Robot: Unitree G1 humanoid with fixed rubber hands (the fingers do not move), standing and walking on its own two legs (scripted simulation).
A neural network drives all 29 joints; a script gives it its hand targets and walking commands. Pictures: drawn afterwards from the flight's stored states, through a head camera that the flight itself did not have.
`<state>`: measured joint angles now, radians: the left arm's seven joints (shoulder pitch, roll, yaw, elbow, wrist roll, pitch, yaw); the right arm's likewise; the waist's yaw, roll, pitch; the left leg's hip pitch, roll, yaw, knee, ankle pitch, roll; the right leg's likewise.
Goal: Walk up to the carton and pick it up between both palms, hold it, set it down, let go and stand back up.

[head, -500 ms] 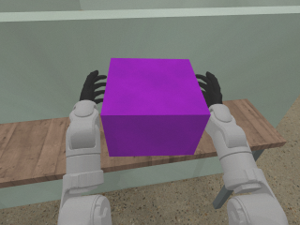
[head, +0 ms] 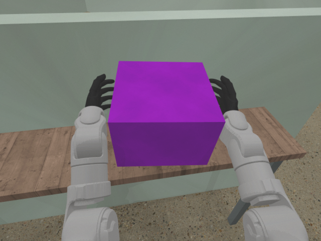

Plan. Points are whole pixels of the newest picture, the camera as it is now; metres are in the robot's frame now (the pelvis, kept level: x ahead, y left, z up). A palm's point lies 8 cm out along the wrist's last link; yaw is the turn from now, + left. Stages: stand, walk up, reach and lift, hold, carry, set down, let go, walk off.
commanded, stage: hold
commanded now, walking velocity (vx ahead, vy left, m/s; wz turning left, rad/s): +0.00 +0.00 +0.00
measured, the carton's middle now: (161, 111) +0.38 +0.00 +0.16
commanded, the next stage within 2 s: none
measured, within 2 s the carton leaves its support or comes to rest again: neither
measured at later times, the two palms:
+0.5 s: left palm (95, 108) +0.36 +0.16 +0.20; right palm (227, 110) +0.36 -0.16 +0.18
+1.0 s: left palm (95, 109) +0.36 +0.16 +0.19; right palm (227, 110) +0.36 -0.15 +0.18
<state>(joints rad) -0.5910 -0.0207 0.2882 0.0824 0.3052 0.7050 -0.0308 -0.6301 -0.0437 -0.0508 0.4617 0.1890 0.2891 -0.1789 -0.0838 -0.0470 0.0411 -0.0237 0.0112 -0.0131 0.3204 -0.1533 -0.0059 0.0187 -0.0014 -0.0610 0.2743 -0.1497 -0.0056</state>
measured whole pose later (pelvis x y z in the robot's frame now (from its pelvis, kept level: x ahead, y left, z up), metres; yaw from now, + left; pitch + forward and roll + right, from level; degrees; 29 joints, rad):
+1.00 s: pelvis +0.00 +0.00 +0.00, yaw +0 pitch -8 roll -1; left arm -0.58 -0.02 0.29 0.06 0.31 0.71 -0.03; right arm -0.62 -0.05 -0.04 0.45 0.20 0.29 -0.19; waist -0.08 -0.05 0.05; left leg -0.02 0.01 -0.01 0.32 -0.15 -0.01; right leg 0.02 0.00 -0.06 0.27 -0.15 -0.01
